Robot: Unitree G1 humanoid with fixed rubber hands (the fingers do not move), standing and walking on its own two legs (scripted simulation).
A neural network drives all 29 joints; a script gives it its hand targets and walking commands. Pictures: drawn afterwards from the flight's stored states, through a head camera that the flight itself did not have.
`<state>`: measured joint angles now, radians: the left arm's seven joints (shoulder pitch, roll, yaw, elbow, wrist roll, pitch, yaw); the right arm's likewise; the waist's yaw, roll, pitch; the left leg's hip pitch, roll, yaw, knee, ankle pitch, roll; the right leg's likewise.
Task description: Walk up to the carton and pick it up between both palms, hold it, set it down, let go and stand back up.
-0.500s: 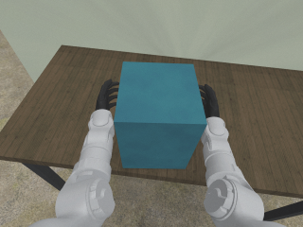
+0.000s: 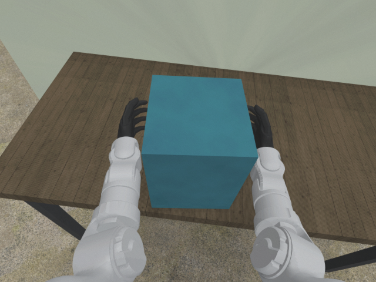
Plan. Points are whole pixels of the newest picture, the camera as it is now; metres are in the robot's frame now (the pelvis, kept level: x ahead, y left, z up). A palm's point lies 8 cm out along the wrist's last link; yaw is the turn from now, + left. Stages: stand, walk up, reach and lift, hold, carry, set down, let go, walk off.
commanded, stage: set down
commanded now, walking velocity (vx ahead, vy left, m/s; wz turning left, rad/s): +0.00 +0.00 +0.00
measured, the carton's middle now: (193, 147) +0.41 +0.01 +0.01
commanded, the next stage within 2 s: none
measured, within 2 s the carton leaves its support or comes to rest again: neither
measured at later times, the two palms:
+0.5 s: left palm (128, 136) +0.39 +0.15 +0.06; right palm (261, 143) +0.40 -0.14 +0.06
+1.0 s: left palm (125, 130) +0.42 +0.17 +0.05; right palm (262, 131) +0.44 -0.15 +0.06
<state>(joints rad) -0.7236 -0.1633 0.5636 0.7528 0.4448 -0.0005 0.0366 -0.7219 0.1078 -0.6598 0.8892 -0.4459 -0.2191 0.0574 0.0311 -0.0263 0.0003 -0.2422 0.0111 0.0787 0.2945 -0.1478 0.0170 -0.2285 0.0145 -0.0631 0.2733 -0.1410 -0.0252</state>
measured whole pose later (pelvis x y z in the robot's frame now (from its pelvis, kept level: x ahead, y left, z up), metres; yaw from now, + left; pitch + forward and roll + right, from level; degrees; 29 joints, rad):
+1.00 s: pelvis -0.01 +0.00 -0.02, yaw -2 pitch +19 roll -2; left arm -0.93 0.08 0.17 1.27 -0.03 -0.20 0.18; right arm -0.96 -0.18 -0.09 1.33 0.15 -0.21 -0.08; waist 0.09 0.02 -0.22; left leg -0.63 0.06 0.08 0.54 -0.23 0.01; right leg -0.59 0.05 -0.06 0.43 -0.17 -0.04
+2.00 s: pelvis -0.02 -0.02 +0.00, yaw +0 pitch +7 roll +0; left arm -1.01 0.29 0.09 0.86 -0.18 0.39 0.10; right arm -1.09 -0.35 0.08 1.06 0.43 0.27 -0.10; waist 0.04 -0.01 -0.11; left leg -0.33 0.04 0.04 0.37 -0.16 -0.02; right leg -0.31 0.05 -0.06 0.33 -0.14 -0.06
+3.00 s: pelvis -0.02 -0.01 +0.00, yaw -1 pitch +0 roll +1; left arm -0.13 0.11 0.06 0.23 -0.08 0.20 0.12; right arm -0.18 -0.21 0.01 0.43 0.25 0.01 -0.02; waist 0.03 -0.03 0.00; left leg -0.16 0.02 0.06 0.32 -0.15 0.00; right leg -0.18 0.04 -0.01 0.34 -0.16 -0.05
